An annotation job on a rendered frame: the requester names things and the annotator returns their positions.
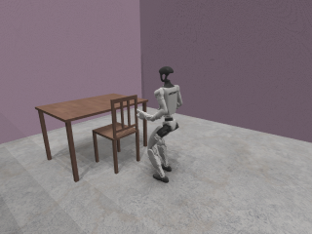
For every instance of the robot torso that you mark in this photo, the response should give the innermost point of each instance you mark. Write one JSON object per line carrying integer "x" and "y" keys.
{"x": 170, "y": 97}

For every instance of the robot left upper arm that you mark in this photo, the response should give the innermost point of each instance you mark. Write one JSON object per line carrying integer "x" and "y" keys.
{"x": 159, "y": 94}

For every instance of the left robot forearm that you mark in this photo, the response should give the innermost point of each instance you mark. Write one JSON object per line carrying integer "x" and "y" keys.
{"x": 154, "y": 117}

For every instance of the robot left hand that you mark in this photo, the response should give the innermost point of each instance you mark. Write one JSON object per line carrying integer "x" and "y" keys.
{"x": 141, "y": 114}

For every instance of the chair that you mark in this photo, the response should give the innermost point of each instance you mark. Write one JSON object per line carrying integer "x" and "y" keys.
{"x": 116, "y": 130}

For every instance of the robot right upper arm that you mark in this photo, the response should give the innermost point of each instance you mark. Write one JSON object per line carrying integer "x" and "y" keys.
{"x": 178, "y": 96}

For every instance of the robot right shin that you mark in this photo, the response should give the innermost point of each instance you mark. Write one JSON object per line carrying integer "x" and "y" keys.
{"x": 163, "y": 153}

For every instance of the table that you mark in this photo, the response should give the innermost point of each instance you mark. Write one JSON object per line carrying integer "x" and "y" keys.
{"x": 72, "y": 110}

